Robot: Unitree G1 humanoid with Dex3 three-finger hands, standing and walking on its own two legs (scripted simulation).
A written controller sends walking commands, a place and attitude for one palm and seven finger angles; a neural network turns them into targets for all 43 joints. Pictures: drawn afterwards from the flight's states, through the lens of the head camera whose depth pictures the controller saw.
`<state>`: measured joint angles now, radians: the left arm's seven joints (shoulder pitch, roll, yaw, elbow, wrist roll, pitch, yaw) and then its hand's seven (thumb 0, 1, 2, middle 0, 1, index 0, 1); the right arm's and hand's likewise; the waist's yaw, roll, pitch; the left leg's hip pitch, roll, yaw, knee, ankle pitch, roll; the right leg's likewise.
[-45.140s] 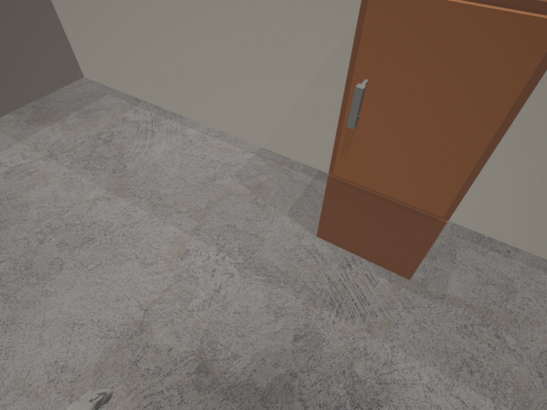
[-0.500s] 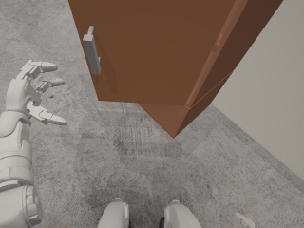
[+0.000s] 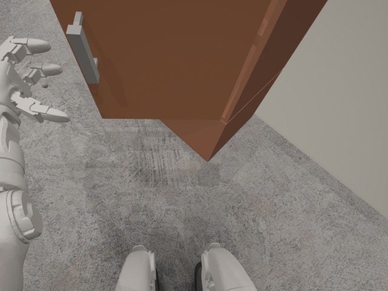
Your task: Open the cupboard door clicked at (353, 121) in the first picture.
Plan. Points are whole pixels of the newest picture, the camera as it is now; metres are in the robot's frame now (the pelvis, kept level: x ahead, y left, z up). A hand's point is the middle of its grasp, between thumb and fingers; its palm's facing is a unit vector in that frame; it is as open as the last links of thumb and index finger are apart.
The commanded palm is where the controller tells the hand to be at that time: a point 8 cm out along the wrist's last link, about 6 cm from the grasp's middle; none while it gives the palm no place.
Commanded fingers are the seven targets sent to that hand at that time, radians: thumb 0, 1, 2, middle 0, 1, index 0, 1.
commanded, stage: move the hooked fingers beside the handle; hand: left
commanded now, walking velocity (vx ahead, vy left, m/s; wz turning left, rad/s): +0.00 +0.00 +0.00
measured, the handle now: (86, 49) +0.59 +0.19 +0.06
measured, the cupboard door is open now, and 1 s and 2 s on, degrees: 46 46 46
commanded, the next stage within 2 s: slide the fingers in behind the handle in 1.00 s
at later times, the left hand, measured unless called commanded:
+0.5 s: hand (50, 71) +0.54 +0.25 +0.06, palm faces +0.00 -1.00 -0.01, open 14.0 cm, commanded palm +0.52 +0.28 +0.06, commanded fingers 0.00 -0.50 0.30 -0.30 -1.20 -0.30 -1.20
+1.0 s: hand (53, 72) +0.53 +0.24 +0.06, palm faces -0.01 -1.00 -0.01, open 14.0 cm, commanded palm +0.52 +0.28 +0.06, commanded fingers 0.00 -0.50 0.30 -0.30 -1.20 -0.30 -1.20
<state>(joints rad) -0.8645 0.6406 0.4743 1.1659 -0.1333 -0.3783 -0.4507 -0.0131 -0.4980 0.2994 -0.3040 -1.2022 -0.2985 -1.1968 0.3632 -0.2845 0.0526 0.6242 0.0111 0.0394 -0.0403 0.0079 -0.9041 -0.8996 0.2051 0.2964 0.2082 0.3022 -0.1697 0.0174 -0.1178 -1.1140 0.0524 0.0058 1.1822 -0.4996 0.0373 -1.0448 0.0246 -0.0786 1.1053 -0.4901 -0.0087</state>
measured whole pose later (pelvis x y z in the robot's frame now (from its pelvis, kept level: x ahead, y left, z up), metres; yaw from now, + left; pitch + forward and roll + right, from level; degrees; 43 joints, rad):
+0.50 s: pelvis +0.00 +0.00 -0.01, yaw -2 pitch +28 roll -5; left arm -0.96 0.73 0.54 1.17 -0.08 -0.34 -0.44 -0.01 -0.50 0.30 -0.30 -1.20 -0.30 -1.20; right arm 0.40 -0.27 0.08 0.60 -0.01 0.07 -0.02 0.01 -0.90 -0.90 0.20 0.30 0.21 0.30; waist -0.22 0.03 -0.10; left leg -1.21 0.07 0.00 1.22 -0.51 0.04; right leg -1.13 0.04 -0.08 1.12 -0.49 -0.01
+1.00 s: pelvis +0.00 +0.01 -0.01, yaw -1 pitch +27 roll -6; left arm -0.96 0.67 0.48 1.17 -0.08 -0.39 -0.39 -0.01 -0.50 0.30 -0.30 -1.20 -0.30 -1.20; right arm 0.36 -0.28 0.06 0.60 -0.01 0.09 -0.02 0.00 -0.90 -0.90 0.20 0.30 0.21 0.30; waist -0.21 0.02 -0.11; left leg -1.18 0.06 -0.01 1.21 -0.51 0.05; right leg -1.10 0.03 -0.09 1.11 -0.49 0.00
